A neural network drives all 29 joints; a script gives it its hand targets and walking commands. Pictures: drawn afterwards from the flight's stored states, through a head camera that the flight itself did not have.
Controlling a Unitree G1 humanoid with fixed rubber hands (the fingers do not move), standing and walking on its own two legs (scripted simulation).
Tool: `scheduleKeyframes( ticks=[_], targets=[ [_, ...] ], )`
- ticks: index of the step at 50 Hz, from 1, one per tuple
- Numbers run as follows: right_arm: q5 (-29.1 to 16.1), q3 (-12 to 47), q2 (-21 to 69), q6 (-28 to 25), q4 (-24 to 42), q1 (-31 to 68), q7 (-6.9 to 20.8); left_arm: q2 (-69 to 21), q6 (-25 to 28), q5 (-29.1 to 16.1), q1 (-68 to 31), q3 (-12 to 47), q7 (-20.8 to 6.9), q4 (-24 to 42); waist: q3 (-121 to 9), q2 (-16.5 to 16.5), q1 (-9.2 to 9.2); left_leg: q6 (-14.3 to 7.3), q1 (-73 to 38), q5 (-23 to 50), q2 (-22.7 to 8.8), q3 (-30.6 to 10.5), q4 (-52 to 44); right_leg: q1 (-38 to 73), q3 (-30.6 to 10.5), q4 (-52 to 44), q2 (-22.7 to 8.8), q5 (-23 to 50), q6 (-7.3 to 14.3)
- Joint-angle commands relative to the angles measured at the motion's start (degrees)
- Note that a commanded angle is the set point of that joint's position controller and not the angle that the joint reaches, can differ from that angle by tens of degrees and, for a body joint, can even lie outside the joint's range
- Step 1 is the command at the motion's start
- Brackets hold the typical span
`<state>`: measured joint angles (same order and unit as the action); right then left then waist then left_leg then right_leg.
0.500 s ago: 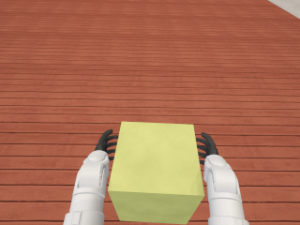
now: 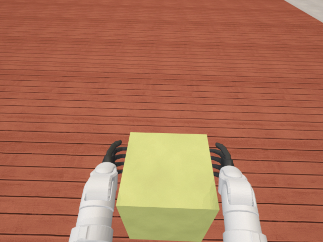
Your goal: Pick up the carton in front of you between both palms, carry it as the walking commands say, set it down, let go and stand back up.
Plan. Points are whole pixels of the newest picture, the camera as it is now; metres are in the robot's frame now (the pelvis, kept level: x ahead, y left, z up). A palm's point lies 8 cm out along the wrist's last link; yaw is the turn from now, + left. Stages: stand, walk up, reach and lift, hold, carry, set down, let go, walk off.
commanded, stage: hold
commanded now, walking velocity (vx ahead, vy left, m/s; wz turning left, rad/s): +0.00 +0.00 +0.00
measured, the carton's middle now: (166, 188) +0.27 -0.01 -0.05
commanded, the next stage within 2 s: set down in 0.12 s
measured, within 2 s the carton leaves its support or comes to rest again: neither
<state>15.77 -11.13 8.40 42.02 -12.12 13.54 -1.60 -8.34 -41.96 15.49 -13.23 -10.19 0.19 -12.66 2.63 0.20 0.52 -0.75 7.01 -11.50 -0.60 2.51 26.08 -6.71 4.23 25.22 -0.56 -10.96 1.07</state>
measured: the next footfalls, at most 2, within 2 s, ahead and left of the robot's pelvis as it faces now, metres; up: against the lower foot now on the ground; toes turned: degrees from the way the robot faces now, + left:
none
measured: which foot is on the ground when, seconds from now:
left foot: down 0.00-1.00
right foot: down 0.00-1.00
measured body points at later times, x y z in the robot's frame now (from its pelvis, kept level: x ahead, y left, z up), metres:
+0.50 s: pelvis -0.01 -0.01 -0.02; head +0.01 -0.01 +0.43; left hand +0.34 +0.14 -0.02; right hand +0.34 -0.17 -0.01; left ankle +0.04 +0.11 -0.74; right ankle +0.04 -0.11 -0.74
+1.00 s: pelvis -0.02 +0.00 -0.13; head +0.17 -0.01 +0.28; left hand +0.38 +0.13 -0.21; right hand +0.37 -0.17 -0.21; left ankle +0.04 +0.11 -0.74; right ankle +0.04 -0.11 -0.74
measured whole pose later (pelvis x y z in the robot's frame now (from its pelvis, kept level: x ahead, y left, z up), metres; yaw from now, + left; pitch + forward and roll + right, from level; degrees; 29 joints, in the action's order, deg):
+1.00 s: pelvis -0.02 +0.00 -0.13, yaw +0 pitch +34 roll +0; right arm 12.1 -22.6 6.3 9.4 -33.7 33.0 -3.3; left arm -6.3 -9.4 11.4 -33.7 -21.4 2.4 -35.9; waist -10.8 1.9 1.9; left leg 0.3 79.9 -25.1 5.7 -4.5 71.6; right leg -79.7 -1.9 71.3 4.3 -25.1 0.5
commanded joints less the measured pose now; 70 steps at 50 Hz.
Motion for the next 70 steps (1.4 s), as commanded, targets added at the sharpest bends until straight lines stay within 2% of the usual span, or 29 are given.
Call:
scheduleKeyframes(
  ticks=[1,2,3,8,9,11,12,14,15,18,26,29,30,31,32,36,41,46,51,52,53,56,57,58,59,61,62,63,70],
  targets=[
    [-15.7,31.5,55.2,-3.2,3.9,30.0,15.7,-55.9,3.2,-14.4,-28.7,30.3,-14.1,4.3,-16.9,0.2,-1.43,-1.3,-3.9,4.8,3.7,-9.3,-4.2,4.2,-9.5,-4.0,4.3,3.3,0.7],
    [-15.0,30.0,55.3,-2.9,2.0,29.1,15.5,-54.6,2.9,-15.5,-31.3,30.7,-14.3,2.6,-13.7,0.4,1.53,-1.0,-1.5,1.7,3.8,-9.5,-3.8,4.5,-9.4,-4.0,4.1,2.1,1.5],
    [-16.4,31.1,56.1,-2.8,3.1,31.0,15.7,-55.4,2.8,-15.0,-30.5,30.4,-14.4,2.3,-14.8,0.2,-0.86,-1.0,-3.2,-0.3,4.3,-8.9,-4.0,3.8,-9.4,-4.2,4.0,-0.5,0.8],
    [-15.5,28.4,57.4,-2.7,-0.9,32.5,16.2,-55.8,2.7,-14.1,-34.0,28.2,-15.5,-1.7,-12.4,0.9,1.30,-1.0,-0.8,-3.8,4.1,-8.6,-4.9,4.9,-9.7,-4.9,3.5,-1.8,1.1],
    [-14.1,26.8,56.5,-2.4,-3.6,32.6,16.3,-55.2,3.0,-13.2,-35.1,25.7,-15.8,-3.0,-11.4,0.3,-0.66,-1.0,2.4,-5.5,4.2,-8.3,-5.1,5.9,-9.5,-5.8,2.7,-4.7,1.2],
    [-12.0,23.0,56.9,-3.1,-8.2,35.9,16.5,-55.6,3.7,-11.8,-38.6,24.3,-16.2,-7.6,-7.4,0.0,1.04,-0.9,4.2,-9.3,4.4,-8.4,-4.3,3.9,-9.6,-5.9,2.8,-9.1,1.4],
    [-12.0,22.1,56.7,-4.0,-8.2,39.7,16.8,-55.2,4.3,-10.7,-39.8,21.8,-16.2,-8.9,-9.1,-1.2,-0.21,-1.4,2.3,-8.8,3.6,-8.6,-4.2,2.6,-9.5,-4.8,2.8,-9.1,1.0],
    [-9.9,19.1,58.1,-5.6,-13.4,40.4,16.7,-55.6,6.3,-9.8,-44.3,20.5,-16.6,-11.1,-8.0,0.5,1.59,-1.2,6.2,-12.6,3.6,-8.8,-3.3,3.1,-9.9,-3.6,2.8,-11.5,1.5],
    [-7.9,16.4,55.2,-6.6,-15.7,43.9,16.6,-54.6,7.4,-7.5,-45.4,15.8,-16.7,-15.5,-7.1,-0.6,-0.10,-1.6,7.1,-14.0,3.5,-9.1,-2.5,2.5,-9.4,-2.2,3.2,-13.2,1.3],
    [-3.4,10.1,52.6,-9.6,-19.7,47.7,14.8,-52.7,10.2,-2.9,-48.4,9.4,-15.2,-20.3,-4.9,1.1,0.63,-1.5,9.0,-13.1,4.1,-9.1,-0.3,-2.0,-9.6,-1.4,3.2,-14.3,1.8],
    [3.1,-0.5,40.9,-21.6,-26.8,40.7,10.7,-39.5,23.4,4.4,-43.8,-2.5,-9.3,-25.0,-13.3,-0.4,2.03,-1.6,20.1,-1.3,5.2,-9.6,11.0,-14.2,-8.9,10.0,4.7,0.7,0.8],
    [1.0,4.4,43.8,-28.0,-24.6,40.1,10.2,-41.7,28.9,2.2,-44.2,2.5,-9.2,-24.5,-22.6,0.7,3.37,-0.4,23.1,4.5,6.9,-8.4,15.7,-17.5,-9.4,15.2,5.5,7.2,-0.3],
    [0.2,6.7,42.7,-29.9,-23.7,42.5,10.0,-43.1,30.7,1.7,-45.4,4.6,-9.1,-23.2,-25.9,1.1,0.31,0.3,28.1,4.6,7.7,-7.9,17.1,-18.9,-8.4,17.9,6.5,7.3,-0.5],
    [-0.9,9.8,46.1,-32.1,-22.8,42.9,10.1,-44.9,32.7,-0.1,-47.0,8.2,-9.5,-22.9,-32.5,-1.0,3.55,0.1,26.4,6.8,8.1,-7.8,19.4,-20.8,-8.9,19.3,6.6,10.1,-1.4],
    [-1.8,11.9,47.7,-33.2,-22.8,40.0,10.3,-46.3,33.5,-0.2,-43.2,10.9,-9.1,-23.6,-39.1,2.1,0.71,0.5,25.7,9.4,7.6,-8.1,20.4,-20.5,-9.0,22.0,6.7,11.7,-1.4],
    [-7.0,22.2,46.7,-37.4,-17.6,44.4,9.0,-48.4,37.6,-5.2,-43.8,20.1,-7.9,-18.4,-57.2,-0.4,0.11,1.3,33.4,17.8,8.4,-7.9,29.0,-24.2,-9.6,30.0,7.1,22.2,-1.6],
    [-8.1,25.8,46.5,-36.6,-15.8,44.4,7.6,-47.3,36.5,-8.1,-45.4,23.6,-7.2,-16.7,-60.9,0.6,1.78,2.3,42.7,9.6,10.1,-6.3,34.5,-34.3,-8.4,34.8,8.0,14.7,-2.4],
    [-7.2,21.1,47.3,-33.7,-22.2,44.7,8.9,-49.5,33.2,-8.4,-47.2,21.0,-7.1,-23.2,-51.7,1.2,1.80,2.3,53.7,-3.0,9.9,-6.4,36.9,-44.4,-7.3,37.5,8.0,0.3,-1.4],
    [-7.6,17.1,46.1,-33.8,-26.7,46.7,8.8,-46.8,34.2,-7.7,-51.4,18.1,-6.3,-24.6,-53.6,0.8,4.61,2.4,56.9,-1.1,10.2,-6.3,42.1,-52.6,-6.1,42.5,9.0,2.7,-1.9],
    [-8.2,17.6,46.4,-33.8,-26.6,48.4,8.8,-44.8,34.1,-6.8,-51.8,18.0,-5.9,-24.9,-53.7,0.9,2.00,2.3,59.3,-1.6,10.2,-5.9,43.0,-54.3,-6.3,44.1,9.0,1.9,-2.4],
    [-8.3,16.8,43.9,-34.2,-25.2,49.5,8.6,-46.2,34.1,-7.1,-52.7,17.6,-5.3,-25.5,-55.1,3.4,3.52,2.4,60.0,-1.5,10.6,-6.1,44.3,-56.1,-6.9,45.5,9.0,2.5,-1.9],
    [-8.8,16.5,42.2,-34.9,-26.5,53.1,8.2,-45.7,34.8,-7.4,-53.9,16.8,-3.9,-27.2,-56.6,0.6,3.08,2.6,62.2,-1.4,10.8,-6.7,46.5,-60.5,-5.3,48.7,9.4,0.6,-2.5],
    [-10.5,16.9,43.0,-34.9,-25.7,53.9,8.6,-46.4,35.0,-8.9,-55.6,18.7,-3.6,-25.5,-60.2,3.9,2.87,3.1,61.4,-0.9,11.5,-5.5,48.3,-60.5,-5.4,50.2,9.3,1.3,-2.4],
    [-9.1,16.8,41.0,-34.7,-26.9,53.6,8.1,-46.0,35.1,-8.7,-54.7,17.6,-3.1,-27.4,-59.1,0.9,4.86,2.9,64.7,-2.3,11.0,-5.8,50.0,-61.8,-4.9,50.8,9.5,0.9,-2.3],
    [-10.8,16.8,42.3,-34.8,-29.0,53.4,8.2,-45.3,35.4,-8.2,-55.1,16.5,-2.7,-27.8,-57.3,3.0,2.36,2.7,64.7,-2.8,11.4,-5.0,50.8,-62.8,-6.0,51.6,9.5,-0.2,-2.4],
    [-10.7,17.2,43.4,-34.9,-27.4,53.9,7.4,-42.1,36.2,-9.4,-58.6,17.9,-2.6,-24.2,-61.2,-0.6,3.91,2.4,67.7,-3.0,11.8,-4.9,53.8,-64.1,-5.2,54.6,10.0,1.4,-3.3],
    [-10.6,16.6,42.4,-35.1,-28.0,54.0,7.2,-42.0,35.8,-9.9,-60.2,19.2,-2.3,-25.6,-61.3,2.8,5.05,3.1,67.9,-2.0,11.6,-4.8,53.6,-63.8,-5.6,55.2,9.8,3.0,-3.1],
    [-11.2,17.1,42.1,-35.4,-26.8,55.9,6.7,-42.6,36.7,-9.9,-59.6,18.3,-1.8,-23.5,-64.6,2.3,2.80,2.9,68.7,-1.9,12.6,-3.6,56.2,-63.7,-6.1,56.4,9.8,2.5,-3.4],
    [-14.4,17.9,38.2,-35.8,-26.7,60.9,5.3,-40.1,36.3,-13.6,-66.4,19.9,-0.1,-22.7,-66.5,2.5,4.31,3.6,70.9,-2.4,12.1,-3.6,62.0,-69.9,-4.1,62.7,9.9,0.5,-3.6]
  ],
)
